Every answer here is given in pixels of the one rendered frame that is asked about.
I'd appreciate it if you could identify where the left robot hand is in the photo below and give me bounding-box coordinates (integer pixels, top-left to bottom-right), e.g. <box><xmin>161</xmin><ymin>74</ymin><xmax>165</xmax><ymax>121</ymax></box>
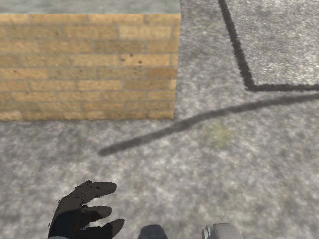
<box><xmin>48</xmin><ymin>180</ymin><xmax>125</xmax><ymax>239</ymax></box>

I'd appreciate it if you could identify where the robot right thigh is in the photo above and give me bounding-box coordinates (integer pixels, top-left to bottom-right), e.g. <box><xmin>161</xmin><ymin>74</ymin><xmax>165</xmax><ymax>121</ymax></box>
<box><xmin>201</xmin><ymin>223</ymin><xmax>243</xmax><ymax>239</ymax></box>

